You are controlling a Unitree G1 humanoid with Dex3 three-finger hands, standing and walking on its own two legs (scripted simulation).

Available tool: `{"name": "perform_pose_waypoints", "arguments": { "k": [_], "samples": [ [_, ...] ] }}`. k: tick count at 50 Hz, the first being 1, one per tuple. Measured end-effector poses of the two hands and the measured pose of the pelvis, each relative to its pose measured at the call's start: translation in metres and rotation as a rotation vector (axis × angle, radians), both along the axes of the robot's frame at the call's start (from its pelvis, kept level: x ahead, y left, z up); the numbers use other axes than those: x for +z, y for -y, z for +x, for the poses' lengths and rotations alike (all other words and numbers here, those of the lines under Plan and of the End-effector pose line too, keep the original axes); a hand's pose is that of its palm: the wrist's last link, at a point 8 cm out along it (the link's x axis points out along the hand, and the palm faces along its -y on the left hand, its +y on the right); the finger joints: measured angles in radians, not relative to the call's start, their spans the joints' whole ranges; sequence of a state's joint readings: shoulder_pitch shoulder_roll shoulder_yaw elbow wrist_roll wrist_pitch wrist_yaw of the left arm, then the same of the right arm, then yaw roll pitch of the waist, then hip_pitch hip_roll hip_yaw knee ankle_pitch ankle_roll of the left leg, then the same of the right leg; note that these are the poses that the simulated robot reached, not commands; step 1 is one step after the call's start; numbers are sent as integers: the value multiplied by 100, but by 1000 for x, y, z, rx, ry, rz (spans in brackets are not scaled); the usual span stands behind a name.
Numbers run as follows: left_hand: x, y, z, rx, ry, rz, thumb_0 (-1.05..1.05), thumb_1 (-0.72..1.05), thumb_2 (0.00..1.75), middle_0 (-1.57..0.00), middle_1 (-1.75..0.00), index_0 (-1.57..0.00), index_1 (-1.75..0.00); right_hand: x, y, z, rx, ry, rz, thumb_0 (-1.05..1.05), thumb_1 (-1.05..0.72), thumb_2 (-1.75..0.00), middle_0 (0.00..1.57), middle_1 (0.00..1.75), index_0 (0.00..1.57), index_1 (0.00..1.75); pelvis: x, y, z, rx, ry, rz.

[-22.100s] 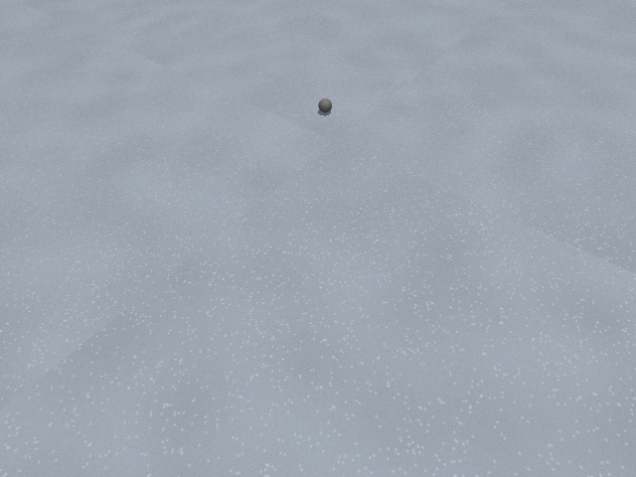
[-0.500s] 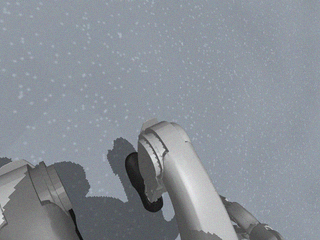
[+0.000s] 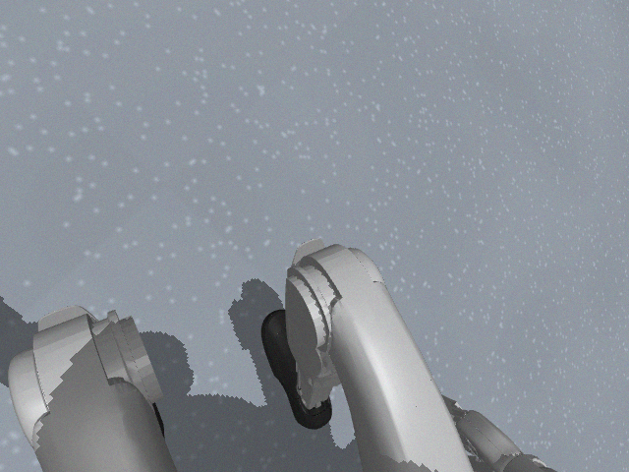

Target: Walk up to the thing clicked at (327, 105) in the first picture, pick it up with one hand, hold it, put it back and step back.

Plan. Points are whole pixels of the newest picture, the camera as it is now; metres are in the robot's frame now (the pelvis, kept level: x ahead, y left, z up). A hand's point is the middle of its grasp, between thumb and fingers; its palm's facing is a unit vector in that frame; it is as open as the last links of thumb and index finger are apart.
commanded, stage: settle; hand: left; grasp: from above
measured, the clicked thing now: out of the picture +0.47 +0.38 -0.25
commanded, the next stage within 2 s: lift in 0.56 s
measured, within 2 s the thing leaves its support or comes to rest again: neither
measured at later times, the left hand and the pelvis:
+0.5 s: hand out of the picture +0.44 +0.37 -0.15, palm faces -0.43 -0.13 -0.90, open 8.7 cm; pelvis +0.00 +0.00 +0.01, yaw +5 degrees
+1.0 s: hand out of the picture +0.41 +0.37 -0.08, palm faces -0.45 -0.16 -0.88, open 8.7 cm; pelvis -0.01 +0.00 +0.05, yaw +7 degrees
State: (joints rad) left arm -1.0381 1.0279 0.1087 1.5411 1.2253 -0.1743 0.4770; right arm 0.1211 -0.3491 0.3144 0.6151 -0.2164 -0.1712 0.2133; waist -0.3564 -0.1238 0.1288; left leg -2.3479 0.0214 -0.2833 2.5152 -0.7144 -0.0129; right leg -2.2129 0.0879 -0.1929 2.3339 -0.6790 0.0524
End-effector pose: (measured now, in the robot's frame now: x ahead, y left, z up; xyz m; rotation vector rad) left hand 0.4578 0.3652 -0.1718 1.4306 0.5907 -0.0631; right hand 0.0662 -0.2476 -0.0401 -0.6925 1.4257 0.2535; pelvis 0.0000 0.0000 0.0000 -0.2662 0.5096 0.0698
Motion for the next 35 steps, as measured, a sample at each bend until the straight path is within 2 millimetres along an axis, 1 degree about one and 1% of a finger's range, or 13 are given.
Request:
{"name": "perform_pose_waypoints", "arguments": {
  "k": [9, 15, 24, 35],
  "samples": [
    [43, -14, -6, 14, -18, 35, -6, 8, 43, -60, -68, -83, -63, -13, 4, 24, -31, 80, 41, 0, -90, -90, 20, 30, 20, 29, 3, 0, -1, 16, -23, 19],
    [61, -14, -11, -2, -53, 24, -6, 7, 44, -61, -67, -83, -63, -19, 4, 31, -67, 98, 54, 0, -91, -90, 20, 30, 20, 29, 7, 1, -2, 28, -40, 34],
    [81, -8, -9, -44, -40, 21, -5, 6, 46, -61, -67, -83, -64, -19, 12, 28, -122, 80, 21, 0, -91, -90, 20, 30, 20, 29, 13, 5, -3, 45, -63, 51],
    [108, -6, -7, -33, -45, 26, -5, 6, 50, -60, -66, -81, -66, -11, 20, 16, -181, 67, -20, 0, -90, -90, 20, 30, 20, 29, 24, 7, -7, 53, -73, 66]
  ]
}}
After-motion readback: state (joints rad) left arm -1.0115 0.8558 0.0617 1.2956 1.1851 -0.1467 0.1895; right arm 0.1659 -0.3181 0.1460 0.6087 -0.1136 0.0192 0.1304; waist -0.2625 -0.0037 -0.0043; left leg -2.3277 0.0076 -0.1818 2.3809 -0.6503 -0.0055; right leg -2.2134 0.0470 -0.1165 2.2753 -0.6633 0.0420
